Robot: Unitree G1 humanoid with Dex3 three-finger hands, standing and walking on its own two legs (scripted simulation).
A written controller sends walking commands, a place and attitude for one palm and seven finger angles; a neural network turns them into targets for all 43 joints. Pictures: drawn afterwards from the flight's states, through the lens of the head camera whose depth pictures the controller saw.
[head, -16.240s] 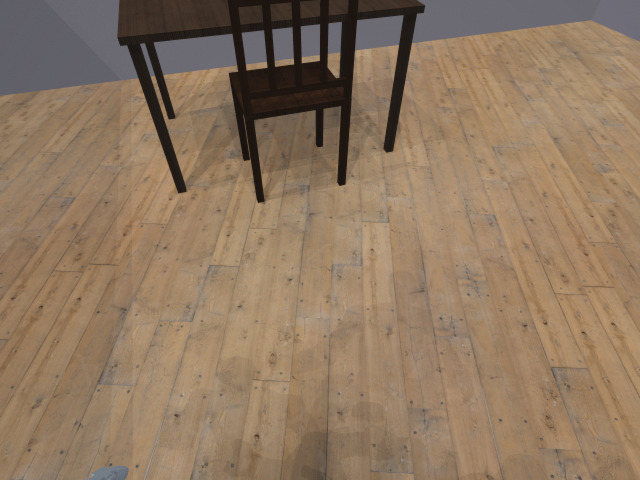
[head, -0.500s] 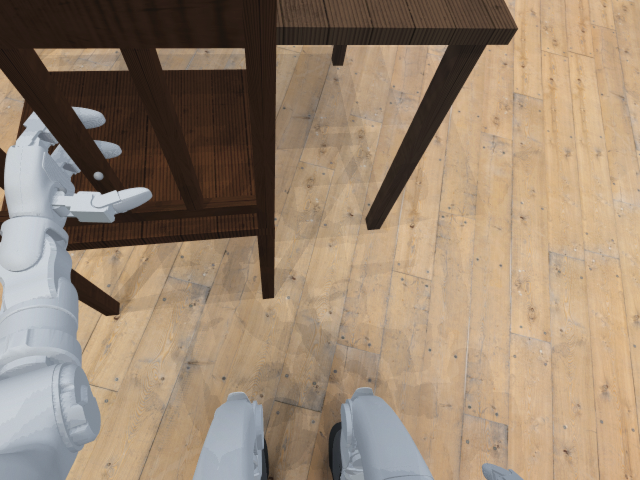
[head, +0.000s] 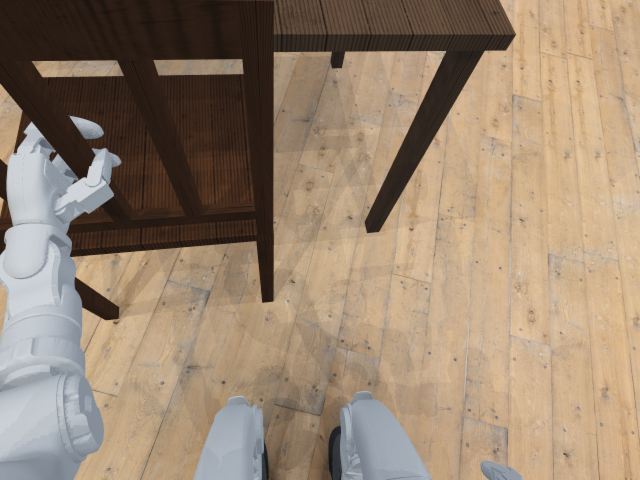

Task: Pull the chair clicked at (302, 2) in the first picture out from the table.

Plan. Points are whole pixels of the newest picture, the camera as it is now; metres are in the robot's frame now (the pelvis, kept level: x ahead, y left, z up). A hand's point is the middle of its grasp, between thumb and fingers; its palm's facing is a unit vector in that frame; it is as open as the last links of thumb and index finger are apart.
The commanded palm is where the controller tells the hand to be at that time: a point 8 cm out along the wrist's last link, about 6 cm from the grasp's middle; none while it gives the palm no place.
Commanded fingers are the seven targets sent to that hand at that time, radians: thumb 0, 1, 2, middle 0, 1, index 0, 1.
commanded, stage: hook a spindle and tug to test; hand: left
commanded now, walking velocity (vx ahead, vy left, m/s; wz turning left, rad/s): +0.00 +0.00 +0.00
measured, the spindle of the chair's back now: (80, 157) +0.49 +0.27 +0.03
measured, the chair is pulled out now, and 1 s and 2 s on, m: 0.00 0.05 0.20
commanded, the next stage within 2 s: step backward, pulling the chair out in 0.40 s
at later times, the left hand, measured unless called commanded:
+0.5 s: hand (100, 196) +0.44 +0.24 +0.03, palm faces +0.11 -0.99 -0.03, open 5.7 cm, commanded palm +0.42 +0.28 +0.02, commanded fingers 0.00 0.90 0.90 -0.50 -1.45 -0.50 -1.45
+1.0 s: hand (124, 206) +0.42 +0.21 +0.04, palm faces +0.22 -0.96 -0.15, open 5.3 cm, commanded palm +0.39 +0.25 +0.04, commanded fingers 0.00 0.90 0.90 -0.50 -1.45 -0.50 -1.45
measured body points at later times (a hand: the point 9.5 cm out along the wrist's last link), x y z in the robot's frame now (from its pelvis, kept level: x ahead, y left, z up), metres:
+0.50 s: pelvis +0.02 +0.00 +0.01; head +0.16 +0.03 +0.43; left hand +0.42 +0.30 +0.03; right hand +0.10 -0.26 -0.11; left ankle +0.02 +0.09 -0.62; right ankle +0.03 -0.13 -0.62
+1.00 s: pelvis +0.02 +0.00 +0.09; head +0.13 +0.01 +0.53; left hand +0.40 +0.26 +0.06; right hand +0.06 -0.27 -0.03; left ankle +0.02 +0.09 -0.62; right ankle +0.03 -0.13 -0.62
